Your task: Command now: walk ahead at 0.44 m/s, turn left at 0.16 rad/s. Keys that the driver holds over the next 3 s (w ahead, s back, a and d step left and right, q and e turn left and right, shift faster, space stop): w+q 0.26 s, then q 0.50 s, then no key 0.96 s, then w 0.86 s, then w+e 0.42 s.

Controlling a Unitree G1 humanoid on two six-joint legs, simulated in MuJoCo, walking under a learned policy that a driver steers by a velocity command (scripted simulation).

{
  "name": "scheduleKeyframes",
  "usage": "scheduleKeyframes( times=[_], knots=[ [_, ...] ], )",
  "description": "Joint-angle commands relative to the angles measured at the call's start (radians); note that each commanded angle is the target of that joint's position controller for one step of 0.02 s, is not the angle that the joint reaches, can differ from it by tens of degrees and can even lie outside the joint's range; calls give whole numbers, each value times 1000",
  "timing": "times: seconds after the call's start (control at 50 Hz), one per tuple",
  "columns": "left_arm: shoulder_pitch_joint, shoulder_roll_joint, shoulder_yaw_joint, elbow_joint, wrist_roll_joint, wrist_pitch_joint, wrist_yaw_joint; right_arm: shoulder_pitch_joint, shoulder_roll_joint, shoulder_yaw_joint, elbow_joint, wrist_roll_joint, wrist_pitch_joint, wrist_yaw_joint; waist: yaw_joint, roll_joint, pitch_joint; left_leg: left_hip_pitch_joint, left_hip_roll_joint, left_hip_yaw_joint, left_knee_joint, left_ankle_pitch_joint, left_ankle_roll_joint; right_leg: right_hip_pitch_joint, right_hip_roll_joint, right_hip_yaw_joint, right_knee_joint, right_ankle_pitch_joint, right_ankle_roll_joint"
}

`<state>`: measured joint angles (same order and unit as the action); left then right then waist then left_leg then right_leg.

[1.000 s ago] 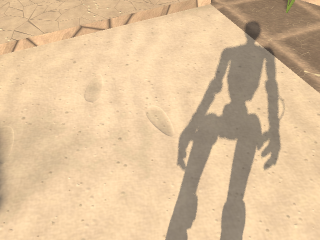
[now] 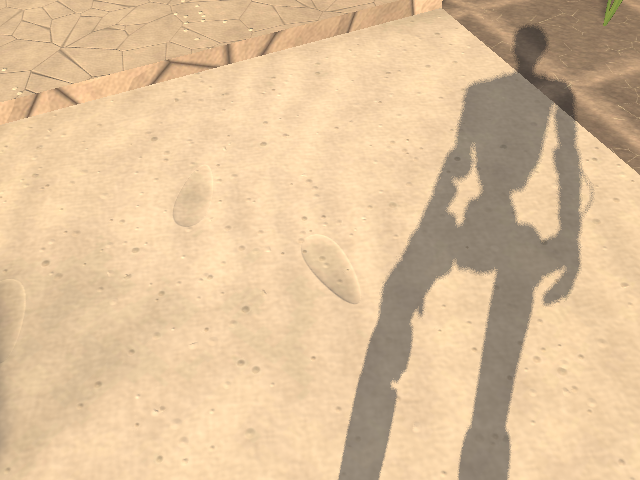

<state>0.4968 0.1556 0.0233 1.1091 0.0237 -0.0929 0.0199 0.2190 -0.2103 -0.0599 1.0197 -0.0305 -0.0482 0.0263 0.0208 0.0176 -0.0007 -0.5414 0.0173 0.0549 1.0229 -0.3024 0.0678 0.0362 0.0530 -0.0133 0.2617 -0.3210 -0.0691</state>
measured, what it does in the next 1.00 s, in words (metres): walks ahead, turning left: left foot, then right foot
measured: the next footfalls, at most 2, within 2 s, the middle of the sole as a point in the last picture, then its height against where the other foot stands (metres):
left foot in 0.20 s outside the picture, level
right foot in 0.76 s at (352, 478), level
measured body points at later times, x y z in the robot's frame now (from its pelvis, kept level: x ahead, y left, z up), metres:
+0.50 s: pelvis +0.25 +0.04 +0.00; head +0.29 +0.07 +0.45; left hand +0.35 +0.31 -0.13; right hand +0.31 -0.21 -0.14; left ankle +0.23 +0.07 -0.74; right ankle +0.40 -0.10 -0.67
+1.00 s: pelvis +0.37 +0.02 +0.00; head +0.42 +0.02 +0.45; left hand +0.34 +0.31 -0.11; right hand +0.61 -0.17 -0.14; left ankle +0.26 +0.12 -0.67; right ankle +0.47 -0.02 -0.74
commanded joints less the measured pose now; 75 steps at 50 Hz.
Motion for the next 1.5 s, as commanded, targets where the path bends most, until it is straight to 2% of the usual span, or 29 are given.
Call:
scheduleKeyframes(
  times=[0.02,0.1,0.14,0.18,0.2,0.22,0.24,0.26,0.3,0.34,0.4,0.52,0.64,0.7,0.74,0.76,0.78,0.8,0.84,0.9,1.0,1.12,1.16,1.18,1.2,1.24,1.3,1.38,1.5],
  knots=[
    [55,87,4,-11,-2,-17,5,-127,2,9,-96,3,0,11,-6,-104,147,-208,-9,32,-84,92,-3,15,-230,96,-110,560,-93],
    [36,116,-1,-10,-4,-32,12,-215,5,24,-150,8,8,10,-17,-134,145,54,-62,114,-348,186,44,-90,-231,-21,-94,832,-66],
    [32,145,4,-10,-7,-37,20,-118,-44,8,-128,10,5,1,-70,-133,68,191,-108,132,-367,178,85,-40,-252,-63,77,1132,-42],
    [-1,183,15,-23,-8,-26,23,125,-90,-20,-49,8,-6,-7,-177,-132,-60,432,-133,107,-459,197,130,-45,-253,-90,411,1132,-27],
    [-13,188,16,-37,-7,-22,17,229,-138,-40,-20,-5,-6,-14,-222,-104,-103,598,-61,2,-503,119,164,-185,-221,-109,652,893,-19],
    [19,83,1,-78,-6,-22,2,261,-230,-61,-26,-16,1,-17,-169,100,-173,780,222,-432,-538,74,276,-462,-75,-129,1062,69,10],
    [6,127,18,-115,-17,-24,-11,227,-241,-65,-29,15,13,-7,-143,135,-247,837,325,-853,-736,-3,392,-663,20,37,1264,-147,14],
    [-102,153,22,-161,-9,-31,-15,115,-212,-56,-52,24,12,-9,-101,49,-87,715,303,-736,-785,-91,354,-760,-61,81,1229,-44,-2],
    [-166,154,28,-183,-3,-36,-11,25,-134,-34,-76,19,-4,-14,-31,-97,55,445,240,-521,-797,328,285,-663,-117,68,1100,38,13],
    [-130,125,27,-189,15,4,-6,34,-109,-21,-75,21,-21,-24,19,-88,41,324,175,-351,-765,701,252,-540,-133,66,1006,-9,51],
    [-165,109,29,-226,14,43,-2,77,-142,-24,-75,21,-31,-25,29,-33,14,300,110,-250,-724,948,215,-533,-115,32,871,26,87],
    [-387,133,29,-334,2,73,-6,184,-148,-24,-98,27,15,-43,-52,57,-37,428,60,-275,-643,964,78,-638,-77,10,664,200,108],
    [-513,166,19,-395,-10,72,-1,239,-171,-38,-131,10,46,-68,-97,70,-12,583,98,-411,-559,952,93,-705,-41,54,522,136,97],
    [-465,191,19,-394,-19,58,5,190,-191,-47,-166,3,53,-69,-67,80,-11,562,90,-474,-503,925,93,-579,-19,81,389,83,69],
    [-333,209,24,-368,-14,44,16,93,-207,-51,-203,18,45,-58,17,77,-32,451,17,-472,-409,859,40,-315,-4,78,162,188,38],
    [-236,256,36,-359,-3,32,28,70,-178,-42,-237,37,33,-50,57,-9,-113,332,-30,-425,-235,656,-5,-75,-155,188,110,437,-8],
    [-251,343,50,-385,-7,45,36,201,-98,-29,-255,60,34,-54,-20,-262,-232,125,-215,-237,35,-235,-47,142,-473,499,159,1006,-160],
    [-224,287,44,-377,-27,65,27,272,-182,-45,-219,22,54,-65,-37,-205,-286,106,-191,-172,185,-422,-49,55,-534,596,169,1068,-253],
    [-315,180,15,-398,-23,73,21,179,-180,-48,-200,-4,76,-55,-52,-42,-101,81,-136,-186,238,-276,-72,-121,-389,382,117,818,-200],
    [-342,196,15,-392,2,75,19,151,-145,-36,-207,12,105,-29,-62,-153,-53,131,-131,-166,182,-160,-97,-231,-251,212,61,635,-136],
    [-309,213,18,-366,2,68,8,91,-130,-15,-216,12,123,-27,-49,-166,-66,186,-113,-136,-67,-164,-95,-240,-250,199,16,374,-141],
    [-268,252,32,-334,2,104,-8,64,-119,13,-196,19,112,-34,-31,-180,-25,377,-84,-48,-475,-73,-41,-318,-250,239,-4,73,-125],
    [-229,240,31,-315,-4,112,-5,81,-128,19,-179,11,88,-41,-43,-121,3,503,-52,-100,-704,72,2,-414,-230,224,24,27,-45],
    [-212,199,21,-323,-8,107,-10,69,-169,19,-193,-7,72,-49,-24,3,-12,539,102,-288,-790,-7,28,-463,-180,168,125,-23,11],
    [-237,155,10,-340,-25,103,-8,10,-207,18,-199,3,65,-49,2,153,38,337,249,-443,-847,-36,95,-421,-55,39,167,-19,51],
    [-241,155,11,-298,-15,107,-11,-90,-113,48,-199,7,42,-47,30,108,70,169,180,-346,-841,-96,67,-199,-75,61,190,91,46],
    [-216,173,11,-254,-2,95,-18,-24,-127,49,-152,18,28,-54,23,116,58,214,91,-265,-813,-60,8,-146,-102,73,109,224,53],
    [-190,164,7,-187,-11,88,-17,38,-110,51,-106,22,31,-56,7,15,93,266,72,-247,-797,-34,12,-194,-123,102,81,198,51],
    [-185,144,0,-119,-11,84,-6,77,-98,51,-51,25,24,-59,-4,-26,60,333,61,-216,-755,100,16,-185,-133,112,70,239,46]
  ],
)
